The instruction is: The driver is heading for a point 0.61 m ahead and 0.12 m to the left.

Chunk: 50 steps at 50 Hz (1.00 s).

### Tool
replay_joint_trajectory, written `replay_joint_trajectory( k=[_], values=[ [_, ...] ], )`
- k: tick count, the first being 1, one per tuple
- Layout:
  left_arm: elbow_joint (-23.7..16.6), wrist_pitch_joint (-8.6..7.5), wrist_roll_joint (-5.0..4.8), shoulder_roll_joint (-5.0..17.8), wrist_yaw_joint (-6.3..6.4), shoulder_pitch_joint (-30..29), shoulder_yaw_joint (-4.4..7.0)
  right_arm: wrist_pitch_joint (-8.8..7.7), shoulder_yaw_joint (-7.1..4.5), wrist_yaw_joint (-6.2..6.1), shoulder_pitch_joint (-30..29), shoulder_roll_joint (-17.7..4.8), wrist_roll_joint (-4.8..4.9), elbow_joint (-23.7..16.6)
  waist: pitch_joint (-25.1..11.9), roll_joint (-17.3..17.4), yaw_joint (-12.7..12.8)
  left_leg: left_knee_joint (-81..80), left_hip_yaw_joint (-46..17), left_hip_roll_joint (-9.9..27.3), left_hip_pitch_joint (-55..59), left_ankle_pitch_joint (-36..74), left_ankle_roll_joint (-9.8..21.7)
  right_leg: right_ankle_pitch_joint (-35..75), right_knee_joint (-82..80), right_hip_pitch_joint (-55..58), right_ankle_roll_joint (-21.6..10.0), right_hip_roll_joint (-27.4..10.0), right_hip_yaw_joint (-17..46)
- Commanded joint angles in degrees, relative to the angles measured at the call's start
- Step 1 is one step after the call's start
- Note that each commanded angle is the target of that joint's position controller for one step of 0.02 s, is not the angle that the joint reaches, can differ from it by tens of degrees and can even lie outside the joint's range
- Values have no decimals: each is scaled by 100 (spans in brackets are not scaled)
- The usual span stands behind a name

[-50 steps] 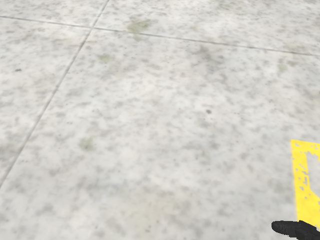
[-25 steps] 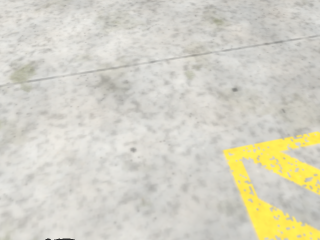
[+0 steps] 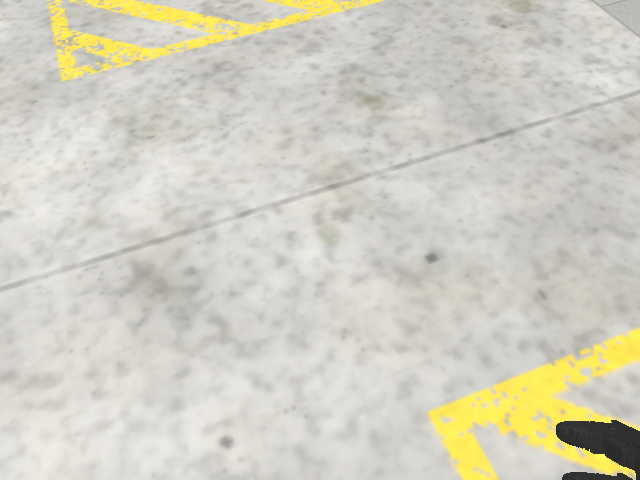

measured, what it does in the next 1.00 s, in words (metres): walks ahead: left foot, then right foot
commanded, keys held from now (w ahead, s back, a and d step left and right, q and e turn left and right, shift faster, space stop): w+e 0.28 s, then w+q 0.10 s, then q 0.62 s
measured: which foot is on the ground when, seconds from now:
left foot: up 0.00-0.02, down 0.04-0.54, up 0.56-0.92, down 0.94-1.00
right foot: down 0.00-0.06, up 0.08-0.50, down 0.52-0.94, up 0.96-1.00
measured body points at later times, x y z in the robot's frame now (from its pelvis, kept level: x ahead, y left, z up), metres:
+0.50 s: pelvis +0.26 -0.02 +0.00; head +0.30 -0.03 +0.45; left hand +0.55 +0.14 -0.07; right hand +0.18 -0.29 -0.13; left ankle +0.16 +0.14 -0.73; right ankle +0.38 -0.17 -0.72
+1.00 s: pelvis +0.36 -0.02 -0.01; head +0.39 +0.01 +0.44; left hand +0.50 +0.27 -0.12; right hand +0.52 -0.31 -0.09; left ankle +0.39 +0.07 -0.74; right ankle +0.37 -0.17 -0.70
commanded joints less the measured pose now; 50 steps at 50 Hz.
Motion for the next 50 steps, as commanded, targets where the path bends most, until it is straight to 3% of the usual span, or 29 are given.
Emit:
replay_joint_trajectory(
  k=[1,2,3,4,5,7,8,10,14,18,21,23,25,26,27,28,29,30,31,32,33,36,40,43,46,47,48,49,50],
  values=[
    [-340,-7,11,746,32,-201,188,-184,-333,-29,418,-877,-2,-251,-354,-1012,-620,-342,153,-56,1372,-287,325,2370,361,-322,-507,-1222,1169],
    [-432,-24,63,454,0,-255,74,-213,-415,-70,1179,-1111,-106,-160,-1054,-727,-984,-172,-359,572,2766,-382,657,2163,1602,-827,-307,-909,838],
    [-540,-61,-31,132,10,384,-20,-156,-538,-103,1971,-1570,-199,-41,-1980,641,-920,-335,-2519,1879,4966,-1394,1485,500,3595,-2728,173,-87,20],
    [-588,-94,-81,382,17,595,-41,-97,-490,-48,2081,-1336,-48,60,-2054,1566,-850,-938,-4167,2416,5253,-2712,1727,-1257,4624,-3846,267,-223,-92],
    [-536,-73,-104,853,8,186,80,-57,-364,-71,1786,-871,11,-30,-1232,850,-949,-1098,-3552,2234,4569,-3326,1501,-795,5067,-4204,310,-570,-33],
    [-691,-35,22,876,-9,-528,118,36,-263,-110,1251,-613,-64,-51,-247,186,-828,-1318,-2066,1783,3080,-2174,1242,-43,4813,-3991,334,-944,-371],
    [-711,-13,29,782,-36,-565,135,30,-217,-125,1126,-494,-99,-18,-88,262,-689,-1456,-1580,1593,2659,-1686,1176,162,4577,-3762,314,-1116,-369],
    [-716,55,-36,519,-80,-465,93,-12,-218,-129,1064,-473,-77,66,-14,437,-575,-1722,-899,1412,2265,-1152,1182,337,4315,-3492,327,-1253,-519],
    [-911,86,9,354,-105,-815,31,-58,-318,-137,1175,-775,-65,242,36,176,-601,-1964,-100,1502,2409,-190,1355,1086,3533,-3824,462,-1362,-582],
    [-1035,-72,69,93,-216,-1506,-114,21,-289,-91,1450,-875,50,477,176,27,-784,-2005,448,1195,2360,236,1304,2027,1877,-3299,388,-1186,-943],
    [-1187,-196,85,99,-315,-2095,-139,144,-302,-87,1803,-1054,139,651,345,41,-953,-1734,359,1254,2595,1001,1251,2136,1022,-2972,379,-970,-1226],
    [-1205,-260,98,289,-348,-2042,-62,232,-327,-111,1914,-1184,155,754,137,240,-812,-1208,246,1326,2988,1809,1065,1989,585,-2597,277,-788,-1178],
    [-888,-295,194,626,-299,-1087,106,266,-296,-149,1753,-1145,187,754,-494,299,-207,-126,364,1030,2831,2630,731,2742,-32,-1025,30,-558,-1302],
    [-743,-291,295,982,-226,-498,213,221,-204,-153,1800,-891,96,683,-1046,121,24,832,536,672,2102,1661,432,4392,198,325,-163,-1069,-975],
    [-757,-202,502,1374,-113,-12,247,157,9,-105,2213,-283,-123,546,-2028,-1233,-16,2920,720,59,180,-2069,-14,7019,895,2510,-939,-2836,651],
    [-829,-105,413,1246,-121,-8,189,165,29,-106,2794,-401,43,717,-3158,-1764,-23,4196,-73,-156,-176,-4265,-133,6986,697,2802,-1606,-3565,1606],
    [-841,-27,308,996,-138,-236,146,228,-162,-120,2363,-975,207,684,-2672,-1189,70,4570,-216,109,-457,-4057,-150,6220,445,2131,-1435,-3127,995],
    [-791,-21,217,799,-131,-597,79,303,-170,-156,1936,-903,243,539,-1877,-1059,-90,4464,8,288,-861,-3754,-138,5512,276,1539,-1199,-2816,452],
    [-717,-40,175,596,-134,-916,16,418,-167,-219,1853,-760,163,578,-1315,-847,-273,4192,106,449,-790,-3413,-204,4896,-24,737,-1040,-2570,66],
    [-686,-59,184,462,-137,-1242,-15,568,-192,-278,1954,-700,104,619,-1006,-926,-505,3950,131,557,-347,-3139,-265,4357,-340,-65,-936,-2413,-268],
    [-651,-77,257,527,-141,-1484,18,704,-188,-318,2100,-592,90,625,-832,-1034,-682,3932,281,494,140,-2844,-341,4020,-645,-769,-936,-2344,-532],
    [-577,-136,319,589,-83,-1890,71,893,-218,-378,2042,-477,40,444,-619,-1076,-852,3384,387,512,452,-2297,-348,3262,-1027,-1392,-993,-2394,-1026],
    [-388,-65,238,728,43,-1903,129,941,-208,-244,1459,-490,8,118,-620,-980,-684,2297,476,577,739,-1548,-133,2486,-1094,-1258,-910,-2481,-1374],
    [-250,37,131,874,45,-1844,179,1000,-270,-134,1228,-643,12,-90,-564,-954,-625,1779,611,522,861,-1729,38,2164,-882,-971,-781,-2659,-1398],
    [-95,133,-16,865,40,-1804,194,1003,-347,-79,1410,-684,-20,-95,-520,-748,-759,573,901,218,1540,-1239,373,1596,-140,-963,-318,-2446,-1660],
    [64,174,17,673,28,-1488,158,980,-429,-123,1583,-891,-57,-62,-431,-259,-743,-29,588,223,1895,-542,585,1026,580,-1207,54,-2108,-1932],
    [9,205,257,377,8,-1309,80,936,-585,-240,1659,-1581,-49,-186,-345,1450,-531,-572,-1238,1515,2484,1600,1122,-615,2382,-2366,669,-1318,-2539],
    [-273,220,292,460,72,-1810,82,823,-573,-201,1613,-1801,-216,-355,-398,1728,-749,-902,-2587,2207,2390,1627,2205,-1859,3700,-3389,872,-574,-1669],
    [-278,238,208,667,101,-2041,142,685,-519,-135,1636,-1569,-237,-348,-580,991,-877,-967,-2269,2014,2425,1315,2213,-1624,4279,-3530,784,-665,-1080]
  ],
)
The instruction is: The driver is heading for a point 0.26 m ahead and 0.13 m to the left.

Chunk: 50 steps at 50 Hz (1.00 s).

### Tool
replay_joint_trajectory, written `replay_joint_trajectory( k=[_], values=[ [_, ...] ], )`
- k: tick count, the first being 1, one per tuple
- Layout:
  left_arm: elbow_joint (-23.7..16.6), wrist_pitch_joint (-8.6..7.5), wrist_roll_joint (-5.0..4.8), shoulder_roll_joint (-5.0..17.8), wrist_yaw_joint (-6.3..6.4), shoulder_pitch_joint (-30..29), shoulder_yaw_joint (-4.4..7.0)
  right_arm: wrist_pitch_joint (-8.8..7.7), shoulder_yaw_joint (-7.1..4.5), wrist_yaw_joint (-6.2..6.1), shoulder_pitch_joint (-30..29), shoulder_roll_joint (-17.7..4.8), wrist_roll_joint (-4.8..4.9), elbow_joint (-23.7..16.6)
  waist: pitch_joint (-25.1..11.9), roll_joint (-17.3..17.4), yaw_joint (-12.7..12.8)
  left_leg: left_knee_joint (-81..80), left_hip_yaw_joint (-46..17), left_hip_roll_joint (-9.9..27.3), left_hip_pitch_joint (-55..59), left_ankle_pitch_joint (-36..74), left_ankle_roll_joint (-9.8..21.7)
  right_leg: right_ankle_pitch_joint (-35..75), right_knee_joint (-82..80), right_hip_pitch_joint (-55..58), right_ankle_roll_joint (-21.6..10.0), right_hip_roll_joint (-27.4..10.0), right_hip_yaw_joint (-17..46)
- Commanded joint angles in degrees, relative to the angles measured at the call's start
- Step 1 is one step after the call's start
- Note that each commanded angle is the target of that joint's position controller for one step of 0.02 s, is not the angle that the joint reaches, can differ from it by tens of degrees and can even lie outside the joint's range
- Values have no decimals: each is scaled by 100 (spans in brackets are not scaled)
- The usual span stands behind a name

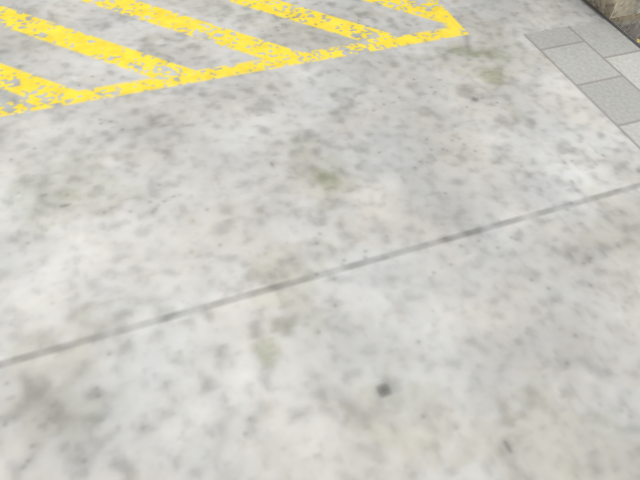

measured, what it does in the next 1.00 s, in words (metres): steps on the spot, turning left: right foot, then left foot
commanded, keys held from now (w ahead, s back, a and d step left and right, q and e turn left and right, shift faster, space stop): q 0.88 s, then w+q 0.12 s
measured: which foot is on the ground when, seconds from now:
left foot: down 0.00-0.42, up 0.44-0.82, down 0.84-1.00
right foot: up 0.00-0.40, down 0.42-0.84, up 0.86-1.00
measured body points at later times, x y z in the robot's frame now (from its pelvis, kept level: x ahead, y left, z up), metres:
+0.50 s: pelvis +0.02 -0.03 +0.01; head +0.06 -0.04 +0.46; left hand +0.08 +0.29 -0.08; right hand +0.27 -0.26 -0.08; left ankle +0.00 +0.08 -0.69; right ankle +0.06 -0.14 -0.73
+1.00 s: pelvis +0.01 +0.02 +0.02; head +0.02 +0.06 +0.46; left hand -0.04 +0.34 -0.10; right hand +0.28 -0.14 -0.06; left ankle -0.04 +0.09 -0.73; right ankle +0.08 -0.13 -0.65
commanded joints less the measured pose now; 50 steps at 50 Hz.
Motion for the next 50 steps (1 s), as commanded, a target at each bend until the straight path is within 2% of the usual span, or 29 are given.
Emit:
replay_joint_trajectory(
  k=[1,2,3,6,10,13,17,19,20,21,22,23,24,25,26,27,30,34,38,40,41,42,43,44,45,46,47,48,50],
  values=[
    [-539,-19,-50,602,83,-368,157,-318,-306,-4,401,-1269,-45,-358,-671,1091,-169,-1799,-2465,1638,1549,2740,1433,-535,2043,-1780,-26,364,991],
    [-404,-14,-26,610,132,-248,185,-332,-266,-41,125,-1080,66,-406,-704,758,-39,-1722,-2199,1411,1576,2486,1137,-110,1900,-1791,-45,272,1075],
    [-377,-13,14,682,165,-219,218,-303,-214,-92,-91,-941,143,-458,-709,775,44,-1702,-2055,1318,1488,2546,1005,178,1774,-1693,-23,251,1119],
    [-316,-62,-39,530,128,-107,198,-253,-177,-199,-60,-874,95,-551,-992,775,96,-1650,-1888,1111,1547,2911,987,655,1517,-1329,61,430,1121],
    [-340,-87,-60,369,89,-299,121,-185,-238,-273,29,-1002,137,-599,-930,820,-35,-1638,-2085,998,1591,2207,991,842,304,-1069,194,534,1210],
    [-326,-111,-82,422,31,-305,116,-133,-264,-249,-43,-1052,117,-658,-798,956,-76,-1673,-2350,928,1219,1694,1024,809,-285,-593,205,621,1227],
    [-309,-207,-117,520,-64,-175,137,-79,-265,-189,-167,-1033,147,-719,-779,1063,-75,-1519,-2845,850,1196,1869,993,697,-1036,-125,104,720,1257],
    [-241,-264,-121,536,-119,90,155,-39,-252,-196,-327,-1003,201,-767,-818,1049,96,-1295,-2957,693,1171,2024,839,1124,-1914,360,-11,742,1193],
    [-168,-284,-108,577,-137,311,180,-14,-236,-214,-400,-961,239,-796,-826,984,228,-1133,-2884,516,971,1802,647,1761,-2603,854,-104,661,1138],
    [-138,-274,-39,863,-118,483,256,-10,-184,-227,-273,-774,222,-818,-929,573,182,-657,-2600,215,432,915,351,2175,-2837,1537,-352,-18,1605],
    [-205,-205,53,1360,-62,284,341,-39,-117,-202,74,-488,189,-873,-833,-991,-214,485,-1488,-699,-642,-1061,-32,3248,-2921,1989,-1037,-1196,2876],
    [-267,-206,207,1182,-75,254,300,-96,-246,-196,26,-912,149,-891,-698,-1370,-43,1801,-1066,-781,-1177,-2064,-322,3710,-3059,1621,-1841,-1881,3621],
    [-396,-224,170,891,-52,-9,204,-103,-367,-182,139,-1236,147,-778,-605,-861,-123,2597,-1142,-506,-1183,-1731,-449,3647,-3000,1480,-1863,-1761,3212],
    [-437,-213,91,690,-23,-261,152,-61,-403,-178,212,-1216,169,-658,-494,-674,-214,2901,-1064,-444,-1207,-1378,-543,3433,-2917,1410,-1598,-1361,2631],
    [-469,-201,8,599,4,-348,118,0,-382,-193,275,-1072,160,-577,-412,-627,-195,3128,-1013,-410,-1329,-1075,-648,3213,-2877,1478,-1417,-1090,2242],
    [-460,-187,-33,578,33,-319,91,41,-341,-181,256,-925,171,-585,-339,-647,-130,3285,-954,-374,-1441,-877,-737,3350,-2865,1523,-1414,-1015,2014],
    [-394,-95,21,687,111,47,107,38,-225,-133,-156,-646,256,-823,-340,-799,153,2664,-540,-210,-1559,-584,-887,3561,-2930,1906,-1518,-917,1536],
    [-416,-24,6,975,80,140,201,29,-120,-59,-367,-501,195,-1025,-552,-884,322,1517,-250,80,-966,-650,-889,3770,-2888,2098,-1586,-1143,1227],
    [-426,-13,-87,1149,-39,79,261,81,-150,18,-210,-609,204,-1062,-558,-954,259,519,113,33,-162,-494,-678,3833,-2741,1830,-1491,-1277,956],
    [-406,-27,-196,1172,-69,-17,270,115,-186,65,30,-612,205,-1010,-553,-890,58,-379,240,-41,339,33,-439,3660,-2404,1712,-1272,-1287,806],
    [-359,-40,-248,1075,-77,14,248,118,-228,59,257,-645,194,-923,-591,-766,-70,-1007,288,-160,850,546,-253,3334,-2034,1476,-1026,-1171,613],
    [-213,-63,-190,829,-107,385,186,108,-327,0,503,-890,185,-860,-714,-130,-97,-1473,-161,-28,1703,1531,-14,2555,-1243,872,-595,-881,209],
    [-413,-76,154,389,-135,385,35,72,-488,-108,703,-1634,166,-964,-828,1747,30,-1424,-2290,1532,2778,4066,630,-384,637,-846,8,-128,-264],
    [-673,-93,107,538,-69,-167,69,-85,-421,-30,659,-1622,-39,-1103,-1057,1676,-288,-1544,-3233,2229,2224,4228,1760,-1321,1792,-1486,154,430,638],
    [-696,-85,-22,778,-47,-315,144,-219,-369,15,695,-1352,-17,-1012,-1021,1062,-360,-1779,-2860,1881,2178,2768,1697,-929,2178,-1613,77,265,986],
    [-694,-109,-93,830,-69,-255,178,-301,-325,3,618,-1166,109,-884,-790,946,-207,-1961,-2578,1502,2077,957,1336,-313,1954,-1765,-67,122,1069],
    [-608,-135,-80,861,-73,-250,209,-317,-273,-23,490,-997,197,-866,-599,758,-171,-2171,-2534,1285,1954,-552,1090,155,1670,-1846,-131,27,1090],
    [-620,-162,-60,896,-87,-276,224,-325,-215,-56,384,-929,214,-879,-378,910,-132,-2395,-2589,1178,1765,-1204,1035,548,1437,-1847,-134,45,1095],
    [-610,-279,-75,819,-151,-248,215,-370,-165,-123,368,-878,124,-936,-275,1056,-62,-2646,-2572,1027,1644,-1297,1009,1127,1063,-1693,-121,179,1050]
  ],
)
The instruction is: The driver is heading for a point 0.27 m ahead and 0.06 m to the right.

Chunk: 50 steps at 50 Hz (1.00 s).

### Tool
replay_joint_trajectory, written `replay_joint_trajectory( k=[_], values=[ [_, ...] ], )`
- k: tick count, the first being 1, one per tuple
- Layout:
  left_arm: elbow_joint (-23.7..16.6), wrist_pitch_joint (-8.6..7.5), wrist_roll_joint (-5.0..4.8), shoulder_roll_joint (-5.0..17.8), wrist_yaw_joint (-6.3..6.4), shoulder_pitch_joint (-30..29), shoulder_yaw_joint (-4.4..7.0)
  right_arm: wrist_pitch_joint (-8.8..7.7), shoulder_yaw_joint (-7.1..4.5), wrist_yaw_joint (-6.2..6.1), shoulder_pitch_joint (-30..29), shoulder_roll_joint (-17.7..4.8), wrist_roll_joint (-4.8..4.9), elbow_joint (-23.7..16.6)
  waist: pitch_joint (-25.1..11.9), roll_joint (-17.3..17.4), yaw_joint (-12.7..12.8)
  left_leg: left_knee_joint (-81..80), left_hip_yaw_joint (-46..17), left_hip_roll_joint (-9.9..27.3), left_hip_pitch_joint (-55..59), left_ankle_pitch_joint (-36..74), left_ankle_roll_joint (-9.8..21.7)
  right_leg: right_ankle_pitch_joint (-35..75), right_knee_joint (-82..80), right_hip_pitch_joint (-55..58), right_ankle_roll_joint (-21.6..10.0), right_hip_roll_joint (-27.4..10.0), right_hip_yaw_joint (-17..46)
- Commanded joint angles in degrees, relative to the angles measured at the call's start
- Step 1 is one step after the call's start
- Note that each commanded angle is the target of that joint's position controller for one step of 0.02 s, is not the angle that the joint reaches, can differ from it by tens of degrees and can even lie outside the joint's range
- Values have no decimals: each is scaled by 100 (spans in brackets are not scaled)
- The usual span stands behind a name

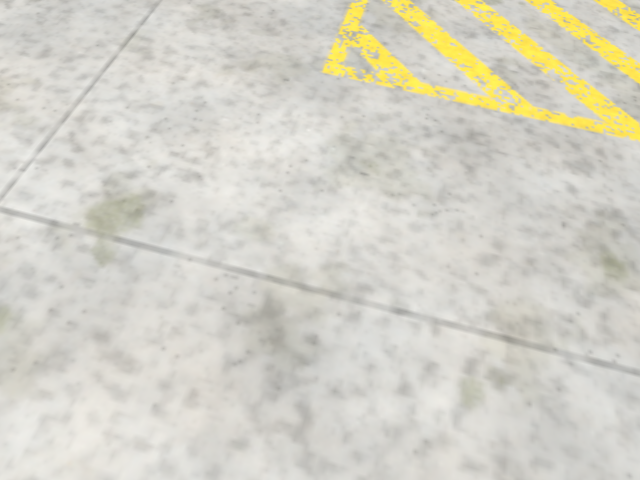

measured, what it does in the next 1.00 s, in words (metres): walks ahead: right foot, then left foot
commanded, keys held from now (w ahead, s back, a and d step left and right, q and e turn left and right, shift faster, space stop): w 0.14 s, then no key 0.86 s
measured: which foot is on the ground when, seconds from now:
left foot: down 0.00-0.34, up 0.36-0.60, down 0.62-1.00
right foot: up 0.00-0.30, down 0.32-1.00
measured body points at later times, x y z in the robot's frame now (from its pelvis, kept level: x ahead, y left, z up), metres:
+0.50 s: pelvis +0.12 -0.04 +0.00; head +0.15 -0.05 +0.45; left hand +0.25 +0.23 -0.10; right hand +0.26 -0.31 -0.12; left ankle +0.06 +0.11 -0.70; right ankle +0.16 -0.14 -0.74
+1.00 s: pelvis +0.17 -0.02 -0.01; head +0.18 -0.02 +0.44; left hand +0.25 +0.27 -0.13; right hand +0.30 -0.27 -0.13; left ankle +0.13 +0.12 -0.74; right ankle +0.16 -0.14 -0.74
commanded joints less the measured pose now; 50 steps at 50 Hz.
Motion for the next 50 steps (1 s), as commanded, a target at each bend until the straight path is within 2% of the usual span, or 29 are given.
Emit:
replay_joint_trajectory(
  k=[1,5,7,10,13,15,16,17,18,19,20,22,24,26,28,30,31,32,33,34,35,37,40,50],
  values=[
    [-454,-261,-21,545,-55,-364,136,-189,-226,-110,39,-889,-49,-365,-344,1135,-88,-1666,-1996,1301,1075,-1390,926,810,-508,-1061,-22,-54,263],
    [-398,-415,-4,291,-136,-513,17,-297,-222,-123,255,-931,-37,-196,-278,1125,-238,-1639,-1573,1170,948,-776,839,1327,-1862,-544,90,25,162],
    [-438,-457,-35,273,-180,-627,-22,-312,-237,-94,363,-1020,-21,-113,-168,1107,-328,-1633,-1587,1223,758,-820,867,1380,-2272,-317,92,40,139],
    [-512,-501,-16,266,-211,-767,-70,-283,-212,-51,437,-1008,-49,11,25,970,-391,-1394,-1565,1244,606,-93,895,1300,-2693,-28,20,87,129],
    [-497,-547,15,369,-231,-473,-59,-214,-175,-39,334,-953,-38,71,-213,1007,-185,-914,-1627,1273,623,1150,789,1379,-2986,622,-122,174,60],
    [-380,-555,103,374,-207,-98,-55,-170,-85,-65,210,-720,-29,74,-405,850,78,-479,-1526,992,493,1296,479,2142,-3640,1491,-266,149,49],
    [-414,-558,175,579,-160,73,-30,-184,-11,-80,284,-503,-115,75,-659,511,120,15,-1284,673,308,1120,173,3267,-3705,2136,-441,-391,567],
    [-445,-515,212,1002,-119,195,38,-217,55,-111,685,-311,-217,35,-1091,-430,-104,813,-835,112,-358,25,-166,4426,-3445,3084,-937,-1097,1287],
    [-290,-417,143,694,-108,394,-29,-193,81,-178,798,-300,-185,49,-1343,-1136,-5,1520,-534,-41,-711,-1490,-488,4003,-3747,3179,-1618,-1620,2086],
    [-234,-387,61,364,-136,479,-142,-122,-5,-216,557,-642,-124,42,-1059,-975,138,2217,-497,54,-1087,-2451,-677,3383,-4012,2998,-1777,-1754,2442],
    [-179,-371,42,341,-158,445,-173,-42,-76,-240,441,-769,-73,59,-864,-705,143,2695,-511,112,-1343,-2526,-773,2915,-4095,2889,-1688,-1685,2391],
    [-219,-363,60,372,-163,12,-203,92,-97,-257,408,-690,-87,130,-632,-479,-10,2794,-490,361,-1296,-2013,-883,2698,-4201,2427,-1494,-1453,1896],
    [-214,-315,112,309,-129,-338,-235,126,-42,-261,405,-450,-63,214,-535,-548,-136,2135,-309,446,-738,-1584,-936,2849,-4274,1938,-1352,-1102,1332],
    [-176,-259,113,294,-103,-451,-244,105,18,-251,364,-270,-68,301,-638,-606,-122,1397,-82,398,-107,-1125,-928,3280,-4176,1727,-1324,-862,893],
    [-88,-219,69,315,-98,-415,-252,96,4,-244,354,-291,-58,387,-764,-478,-120,646,63,339,322,-308,-880,3379,-4028,1768,-1340,-827,789],
    [3,-195,0,209,-119,-387,-313,92,12,-230,347,-289,-108,453,-749,-370,-203,-385,115,304,889,771,-751,2704,-3924,1617,-1111,-675,702],
    [75,-221,30,92,-139,-215,-363,91,-7,-241,186,-468,-181,374,-736,-173,-121,-441,-206,548,1189,1414,-649,1978,-3939,1412,-823,-552,694],
    [111,-241,119,76,-170,-97,-383,102,-52,-257,49,-744,-171,270,-637,199,55,-312,-422,821,1198,1838,-487,1111,-3878,1269,-571,-283,506],
    [159,-241,126,72,-195,84,-376,110,-106,-239,-107,-894,-113,361,-457,706,253,-18,-297,691,877,1238,-294,768,-3934,1288,-421,17,247],
    [206,-231,110,166,-192,-82,-378,85,-75,-199,-172,-654,-123,328,-358,586,48,-34,-211,573,737,919,-287,870,-3783,1367,-351,45,199],
    [219,-222,73,183,-182,-204,-372,58,-39,-186,-113,-510,-170,375,-332,506,-19,-97,-219,565,725,1042,-352,1149,-3670,1386,-370,41,173],
    [283,-177,42,173,-144,-162,-373,-9,-32,-185,-33,-501,-157,463,-348,587,-7,-72,-202,545,736,1520,-417,1837,-3499,1497,-394,31,138],
    [412,-134,31,175,-114,-99,-370,-39,-22,-198,21,-489,-126,555,-463,512,12,-1,-161,524,770,1813,-422,2247,-3391,1701,-384,14,119],
    [891,-5,13,261,-29,-109,-342,-36,-3,-221,-62,-471,-118,894,-388,254,49,-90,-75,469,760,1786,-396,2375,-3416,1912,-303,-5,128]
  ],
)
